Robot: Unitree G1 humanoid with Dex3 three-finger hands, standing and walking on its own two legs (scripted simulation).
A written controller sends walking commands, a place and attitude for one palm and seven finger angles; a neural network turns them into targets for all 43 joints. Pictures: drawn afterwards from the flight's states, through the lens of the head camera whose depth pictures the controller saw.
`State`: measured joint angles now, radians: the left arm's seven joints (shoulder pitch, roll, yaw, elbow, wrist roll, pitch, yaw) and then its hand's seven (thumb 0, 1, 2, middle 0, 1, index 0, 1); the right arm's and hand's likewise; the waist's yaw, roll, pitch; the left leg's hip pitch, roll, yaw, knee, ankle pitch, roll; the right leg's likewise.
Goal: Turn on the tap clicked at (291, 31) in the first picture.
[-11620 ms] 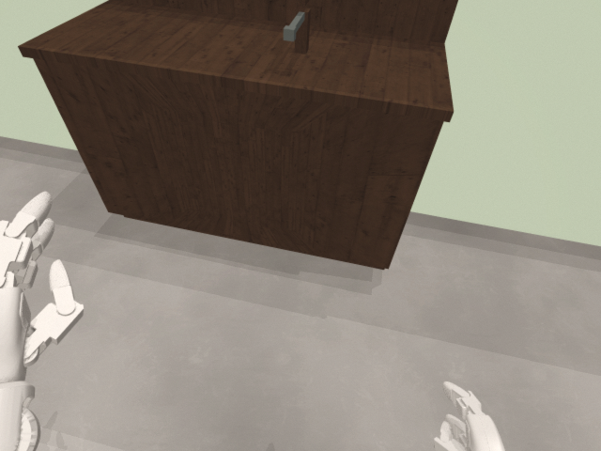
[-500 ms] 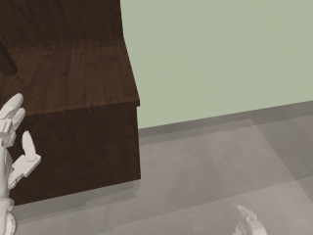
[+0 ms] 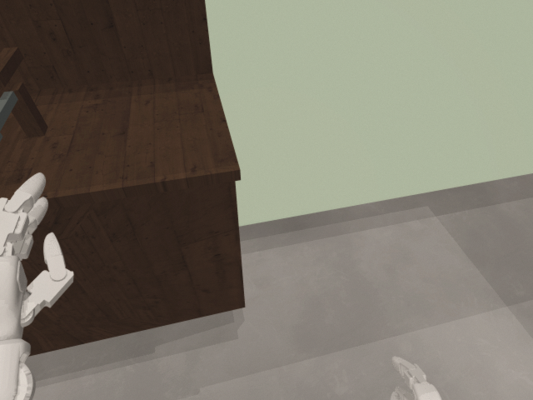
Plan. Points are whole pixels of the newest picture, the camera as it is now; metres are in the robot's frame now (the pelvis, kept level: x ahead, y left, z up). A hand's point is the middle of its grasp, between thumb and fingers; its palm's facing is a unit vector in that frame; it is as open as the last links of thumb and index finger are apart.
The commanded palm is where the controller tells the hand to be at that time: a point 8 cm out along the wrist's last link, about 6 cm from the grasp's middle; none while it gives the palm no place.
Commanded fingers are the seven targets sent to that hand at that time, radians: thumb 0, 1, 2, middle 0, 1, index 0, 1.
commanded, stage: look again from close up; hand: left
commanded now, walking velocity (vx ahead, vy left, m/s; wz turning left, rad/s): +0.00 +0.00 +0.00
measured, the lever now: out of the picture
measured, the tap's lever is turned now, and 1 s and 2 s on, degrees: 0 0 0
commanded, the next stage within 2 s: shuffle to correct the standing spot in 0.28 s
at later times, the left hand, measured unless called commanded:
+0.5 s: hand (27, 238) +0.25 +0.30 +0.17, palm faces +0.43 -0.85 -0.32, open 7.4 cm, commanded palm +0.19 +0.32 +0.18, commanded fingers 0.00 0.90 0.90 -0.20 -0.30 -0.20 -0.30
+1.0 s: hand (50, 199) +0.32 +0.32 +0.16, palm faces +0.33 -0.87 -0.36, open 7.4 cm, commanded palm +0.26 +0.35 +0.18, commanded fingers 0.00 0.90 0.90 -0.20 -0.30 -0.20 -0.30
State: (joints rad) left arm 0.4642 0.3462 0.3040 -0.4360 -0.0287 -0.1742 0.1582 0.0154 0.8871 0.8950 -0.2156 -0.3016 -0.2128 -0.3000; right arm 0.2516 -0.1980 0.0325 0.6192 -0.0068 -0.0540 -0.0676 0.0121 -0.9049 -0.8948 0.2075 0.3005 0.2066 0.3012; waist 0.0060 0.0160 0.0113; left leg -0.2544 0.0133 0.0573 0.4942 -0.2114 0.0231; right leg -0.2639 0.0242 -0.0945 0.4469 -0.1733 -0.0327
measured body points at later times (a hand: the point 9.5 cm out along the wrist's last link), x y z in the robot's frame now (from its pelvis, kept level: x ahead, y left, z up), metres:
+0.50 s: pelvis +0.03 +0.04 +0.00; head +0.05 +0.07 +0.45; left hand +0.22 +0.34 +0.19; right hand +0.21 -0.17 -0.06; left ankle +0.04 +0.10 -0.74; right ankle +0.06 -0.08 -0.74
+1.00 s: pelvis +0.09 +0.08 -0.02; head +0.11 +0.11 +0.43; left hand +0.30 +0.36 +0.18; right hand +0.25 -0.17 -0.09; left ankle +0.04 +0.10 -0.74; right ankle +0.06 -0.08 -0.73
